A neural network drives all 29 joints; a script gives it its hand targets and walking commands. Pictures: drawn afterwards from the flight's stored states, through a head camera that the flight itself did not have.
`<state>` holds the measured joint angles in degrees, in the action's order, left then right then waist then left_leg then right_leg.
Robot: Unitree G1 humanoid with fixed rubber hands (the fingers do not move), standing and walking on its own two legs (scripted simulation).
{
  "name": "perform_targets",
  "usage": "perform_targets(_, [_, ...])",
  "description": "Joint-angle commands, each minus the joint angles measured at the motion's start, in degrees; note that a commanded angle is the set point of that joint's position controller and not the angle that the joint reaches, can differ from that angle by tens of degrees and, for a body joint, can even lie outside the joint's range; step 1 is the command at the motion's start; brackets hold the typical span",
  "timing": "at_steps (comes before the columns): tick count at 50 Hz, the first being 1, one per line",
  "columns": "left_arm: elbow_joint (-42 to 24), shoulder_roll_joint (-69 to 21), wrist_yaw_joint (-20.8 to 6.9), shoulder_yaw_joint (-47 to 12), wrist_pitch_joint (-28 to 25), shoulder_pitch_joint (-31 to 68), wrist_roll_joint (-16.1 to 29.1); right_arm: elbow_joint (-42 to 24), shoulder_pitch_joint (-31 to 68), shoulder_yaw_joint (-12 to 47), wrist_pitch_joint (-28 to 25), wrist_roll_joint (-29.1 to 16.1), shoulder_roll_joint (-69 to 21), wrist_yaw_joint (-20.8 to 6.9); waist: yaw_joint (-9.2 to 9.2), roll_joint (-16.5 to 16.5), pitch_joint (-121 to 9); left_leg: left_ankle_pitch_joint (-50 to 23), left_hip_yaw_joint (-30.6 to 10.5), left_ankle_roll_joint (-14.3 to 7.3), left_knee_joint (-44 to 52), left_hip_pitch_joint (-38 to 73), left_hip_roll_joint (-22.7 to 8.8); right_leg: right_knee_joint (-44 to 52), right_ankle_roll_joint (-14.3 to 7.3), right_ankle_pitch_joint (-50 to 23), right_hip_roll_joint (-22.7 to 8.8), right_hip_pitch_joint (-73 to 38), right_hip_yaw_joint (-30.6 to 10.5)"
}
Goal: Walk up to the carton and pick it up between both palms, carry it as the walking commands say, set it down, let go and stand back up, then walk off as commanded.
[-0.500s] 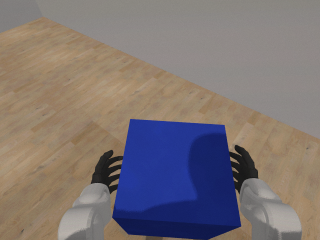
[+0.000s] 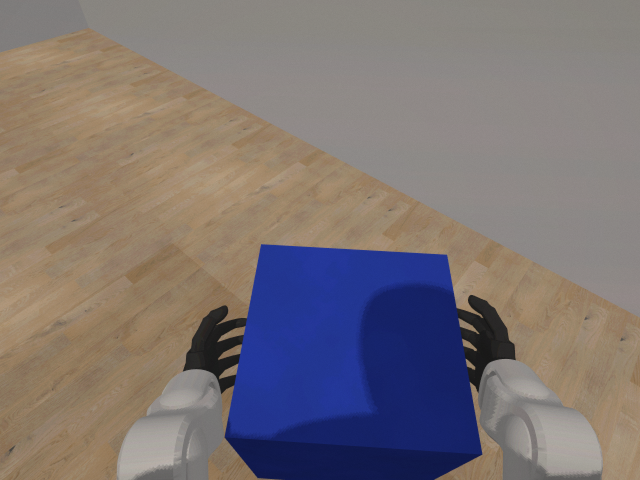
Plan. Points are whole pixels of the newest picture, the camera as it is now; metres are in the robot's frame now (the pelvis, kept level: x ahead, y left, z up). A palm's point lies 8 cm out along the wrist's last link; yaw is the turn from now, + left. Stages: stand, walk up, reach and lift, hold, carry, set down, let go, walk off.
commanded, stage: carry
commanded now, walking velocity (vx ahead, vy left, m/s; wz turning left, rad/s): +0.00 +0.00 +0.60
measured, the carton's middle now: (344, 375) +0.26 +0.00 +0.01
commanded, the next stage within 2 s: none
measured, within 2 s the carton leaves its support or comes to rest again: neither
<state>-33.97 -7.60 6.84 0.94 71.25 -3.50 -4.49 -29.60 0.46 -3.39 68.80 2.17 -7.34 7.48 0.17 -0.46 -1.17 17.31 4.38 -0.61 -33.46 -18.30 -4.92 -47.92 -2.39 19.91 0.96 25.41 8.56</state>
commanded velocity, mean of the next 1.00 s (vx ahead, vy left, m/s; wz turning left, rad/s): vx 0.00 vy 0.00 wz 0.60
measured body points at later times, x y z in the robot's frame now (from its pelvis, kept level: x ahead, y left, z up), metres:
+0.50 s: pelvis -0.01 -0.01 -0.01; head +0.00 +0.00 +0.44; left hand +0.21 +0.17 +0.07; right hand +0.26 -0.13 +0.07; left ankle -0.01 +0.12 -0.70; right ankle -0.02 -0.14 -0.73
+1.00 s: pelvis -0.04 +0.03 +0.00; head +0.00 +0.06 +0.45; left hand +0.13 +0.27 +0.06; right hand +0.26 -0.01 +0.07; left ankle +0.00 +0.12 -0.73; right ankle -0.01 -0.07 -0.72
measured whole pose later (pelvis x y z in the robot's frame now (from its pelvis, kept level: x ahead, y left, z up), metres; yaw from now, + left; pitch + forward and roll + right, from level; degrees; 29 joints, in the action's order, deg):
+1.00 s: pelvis -0.04 +0.03 +0.00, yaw +22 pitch +4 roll -3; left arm -35.8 -7.5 7.3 1.3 69.1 -2.2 -4.1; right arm -30.4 1.2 -3.4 65.4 1.3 -7.3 7.3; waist 0.1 1.3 0.8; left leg 8.6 -3.9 -4.1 -31.0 -26.1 3.4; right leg -38.1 4.0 29.2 0.6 21.0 9.2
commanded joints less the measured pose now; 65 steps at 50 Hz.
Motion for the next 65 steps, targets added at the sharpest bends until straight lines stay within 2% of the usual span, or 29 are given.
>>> perform_targets(1, [-10.4, -51.3, -5.9, -40.4, -4.6, 31.5, 21.3, -10.9, 25.3, 38.9, -1.9, -18.5, -49.2, -8.8, -0.59, 13.5, -20.5, -33.8, -8.9, -2.8, 7.0, 7.2, -9.4, 15.0, 2.6, -1.8, -0.6, -9.8, -1.6])
perform_targets(3, [-10.7, -51.0, -5.6, -40.3, -4.6, 31.3, 21.1, -10.1, 22.8, 37.9, -1.9, -17.8, -48.9, -8.5, -0.57, 13.1, -24.3, -38.0, -7.9, -1.3, 1.3, 6.9, -7.1, 21.7, 2.8, -5.6, -3.4, -17.9, -1.6])
perform_targets(4, [-9.7, -50.3, -5.7, -39.7, -4.4, 30.5, 20.8, -9.6, 21.9, 37.6, -1.8, -17.2, -48.1, -8.3, -0.47, 11.0, -25.4, -32.7, -7.0, 0.0, -1.7, 3.0, -5.4, 22.7, 2.3, -10.9, -7.3, -22.1, -4.5])
perform_targets(5, [-10.7, -49.9, -5.9, -39.7, -4.9, 29.9, 21.0, -12.0, 23.7, 39.2, -2.1, -18.0, -48.6, -8.2, -0.65, 3.1, -25.9, -22.9, -5.4, 1.7, -6.5, -4.6, -3.2, 20.5, 0.9, -30.0, -13.6, -28.9, -9.1])
perform_targets(6, [-10.7, -49.5, -6.3, -39.3, -5.0, 30.3, 21.2, -12.9, 24.6, 40.0, -2.0, -17.8, -49.0, -8.1, -0.61, -8.5, -23.9, -1.6, -2.4, 2.9, -11.6, -15.1, 0.2, 17.8, -2.3, -49.9, -20.5, -35.1, -14.2])
perform_targets(7, [-9.9, -49.9, -6.5, -39.0, -5.2, 29.7, 21.4, -13.8, 25.9, 40.9, -2.1, -17.9, -48.8, -7.9, -0.80, -14.3, -22.9, 14.2, -0.9, 2.6, -16.0, -19.5, 1.1, 16.5, -4.8, -62.5, -24.1, -38.0, -14.9])
perform_targets(10, [-9.0, -49.7, -7.1, -37.0, -4.8, 28.7, 20.9, -13.3, 28.0, 42.4, -1.7, -18.8, -49.8, -8.0, -0.93, -11.9, -18.4, 12.2, -0.6, 2.6, -25.7, -19.5, 0.0, 22.4, -5.1, -40.0, -24.2, -27.2, -10.1])
perform_targets(14, [-7.2, -49.2, -7.4, -36.3, -4.9, 28.1, 20.6, -12.3, 27.5, 42.2, -1.4, -18.8, -49.4, -7.5, -0.91, -9.1, -18.9, 8.3, -0.1, 3.1, -25.8, -20.0, 0.5, 19.4, -4.4, -40.3, -22.3, -27.3, -5.9])
perform_targets(24, [-6.3, -48.1, -6.6, -36.7, -4.5, 29.3, 19.1, -11.4, 28.6, 40.9, -0.2, -19.2, -47.3, -8.0, -0.16, -12.6, -18.6, 2.7, 5.2, 2.1, -10.6, -5.3, 2.3, 12.8, -1.3, -24.6, -23.3, -16.7, 0.5])
perform_targets(25, [-6.6, -48.3, -6.3, -37.2, -4.5, 30.0, 19.3, -9.9, 27.5, 40.2, -0.2, -19.1, -47.7, -8.2, 0.68, -11.1, -18.9, -0.5, 5.5, 1.6, -3.4, -1.8, 3.4, 9.1, 0.8, -21.4, -21.8, -15.3, 2.1])
perform_targets(26, [-5.7, -47.8, -6.4, -37.3, -4.0, 30.1, 19.1, -8.4, 26.4, 39.0, 0.0, -18.3, -46.9, -8.3, 1.32, -3.4, -17.2, -4.9, -0.8, 0.6, 5.8, 0.6, 1.8, 0.6, 3.2, -11.7, -18.3, -11.8, 3.2])
perform_targets(27, [-6.9, -47.8, -6.5, -37.8, -3.9, 31.3, 19.3, -7.9, 26.5, 38.1, -0.2, -18.0, -46.5, -8.3, 0.90, 13.7, -15.1, -27.3, -22.0, -3.8, 10.7, 3.9, -10.5, -10.7, 6.9, 9.9, -11.4, 0.7, 4.4])
perform_targets(28, [-6.8, -48.1, -6.5, -38.6, -3.8, 31.1, 19.2, -7.1, 24.7, 37.3, -0.5, -17.7, -45.9, -8.5, -0.20, 23.2, -13.0, -38.6, -36.3, -8.4, 13.5, 3.7, -16.3, -19.1, 8.8, 24.3, -4.7, 9.3, -0.5])
perform_targets(29, [-5.9, -48.5, -6.5, -39.1, -3.7, 31.5, 19.7, -6.1, 22.6, 36.9, -0.5, -17.2, -46.6, -8.5, -0.56, 16.8, -12.3, -37.5, -31.2, -8.7, 11.4, 2.8, -15.8, -23.8, 8.0, 23.2, -6.5, 8.2, -4.3])
perform_targets(31, [-6.4, -52.0, -6.4, -41.4, -4.3, 33.4, 21.0, -8.8, 25.0, 37.0, -1.2, -17.5, -48.1, -9.4, -0.29, 10.9, -14.4, -14.1, -24.6, -5.2, 12.6, 3.6, -10.0, -24.4, 7.9, 13.6, -7.2, 8.4, -5.2])
perform_targets(33, [-8.5, -53.8, -6.4, -42.5, -5.2, 34.8, 22.1, -9.2, 25.4, 37.0, -2.2, -18.1, -49.9, -10.0, -0.33, 11.6, -16.8, -7.9, -20.0, -3.3, 12.7, 2.9, -5.9, -23.0, 7.5, 8.4, -6.2, 6.2, -4.4])
perform_targets(36, [-13.8, -56.1, -5.9, -44.3, -6.8, 37.1, 23.5, -11.7, 24.8, 38.2, -3.8, -19.0, -52.9, -10.2, 0.18, 11.3, -20.8, -16.1, -21.6, -5.2, 11.0, 8.7, -5.6, -15.4, 6.8, 7.1, -3.8, 3.9, -4.8])
perform_targets(41, [-10.7, -52.5, -5.7, -41.7, -6.1, 30.3, 22.3, -13.5, 22.5, 38.5, -4.1, -18.4, -49.4, -9.0, 0.91, 9.3, -24.6, -34.2, -29.0, -9.5, 9.5, 15.9, -7.5, -2.4, 6.5, 10.1, -0.9, 1.2, -6.6])
perform_targets(42, [-10.5, -52.5, -5.8, -41.7, -6.0, 29.4, 22.4, -13.9, 21.9, 38.4, -4.0, -18.1, -48.8, -8.7, 0.80, 11.3, -25.0, -36.9, -28.5, -9.8, 8.9, 16.3, -7.3, -0.4, 6.4, 9.9, -1.0, 1.0, -7.0])
perform_targets(46, [-10.0, -51.9, -6.1, -39.9, -6.0, 28.4, 22.2, -15.9, 24.4, 40.1, -3.6, -18.5, -48.4, -8.4, 0.57, 10.7, -25.1, -31.0, -28.0, -8.1, 10.9, 8.6, -6.1, 8.0, 5.3, 6.4, -0.1, -8.1, -6.0])
perform_targets(48, [-9.7, -52.2, -6.3, -39.5, -5.9, 27.7, 22.2, -16.9, 25.5, 40.5, -3.3, -18.3, -47.7, -8.2, -0.39, 9.7, -25.0, -20.8, -23.0, -2.9, 12.2, -0.6, -2.2, 18.8, 4.0, 2.2, -0.3, -19.8, -3.4])
perform_targets(49, [-10.0, -51.4, -6.3, -39.1, -5.8, 27.6, 22.0, -16.3, 25.1, 40.2, -3.0, -17.9, -47.1, -7.9, -1.25, 8.7, -25.0, -12.6, -18.1, 1.5, 10.9, -7.6, 1.6, 26.7, 2.8, -0.8, -2.1, -29.1, -2.8])
perform_targets(50, [-9.1, -50.1, -6.4, -37.9, -5.6, 27.3, 21.3, -16.3, 26.0, 40.5, -2.6, -17.9, -46.8, -7.8, -2.15, -1.2, -23.2, 0.6, -9.1, 5.4, 0.5, -16.5, 8.4, 35.0, -2.0, 4.1, -14.1, -34.0, -11.9])
perform_targets(51, [-8.4, -49.8, -6.6, -37.4, -5.5, 28.0, 21.2, -15.9, 26.7, 40.5, -2.2, -17.8, -46.4, -7.8, -1.65, -16.2, -22.6, 11.1, -2.8, 3.2, -24.0, -15.5, 9.5, 35.5, -8.1, -1.7, -30.6, -24.8, -23.6])
perform_targets(52, [-7.4, -49.5, -6.9, -37.2, -5.4, 27.4, 21.1, -14.4, 28.0, 40.2, -2.2, -17.4, -46.3, -7.8, -0.74, -10.3, -17.1, 9.9, -4.1, 2.4, -30.3, -18.1, 2.6, 31.8, -8.2, -12.1, -30.4, -20.4, -17.1])
perform_targets(54, [-9.5, -48.8, -7.2, -38.0, -5.4, 31.6, 21.8, -11.7, 26.6, 39.9, -2.6, -17.2, -47.9, -7.7, -0.94, -1.2, -15.9, 7.1, -6.0, 1.4, -36.6, -19.6, 3.4, 31.1, -6.5, -14.5, -27.1, -19.2, -11.9])
perform_targets(57, [-8.3, -46.7, -7.2, -36.4, -5.2, 32.1, 20.8, -9.8, 26.5, 40.4, -1.4, -17.7, -47.5, -7.3, -0.43, -7.6, -16.0, 6.2, -3.7, 1.7, -32.4, -22.2, 2.5, 25.2, -4.1, -24.6, -21.9, -25.4, -5.9])
perform_targets(61, [-6.0, -44.8, -7.2, -33.4, -5.3, 27.4, 19.7, -12.0, 28.3, 42.3, -1.1, -18.7, -46.9, -6.1, -1.14, -14.3, -19.2, 6.5, 1.8, 2.6, -25.1, -21.2, 4.1, 19.5, -2.0, -45.5, -21.4, -31.9, -0.3])
perform_targets(65, [-5.6, -45.3, -7.1, -33.5, -5.4, 27.6, 19.2, -11.6, 28.4, 41.7, -1.0, -18.8, -46.9, -6.2, -0.89, -15.4, -19.3, 4.3, 5.1, 1.6, -17.2, -13.2, 4.5, 16.0, -0.4, -41.1, -21.9, -25.9, 4.1])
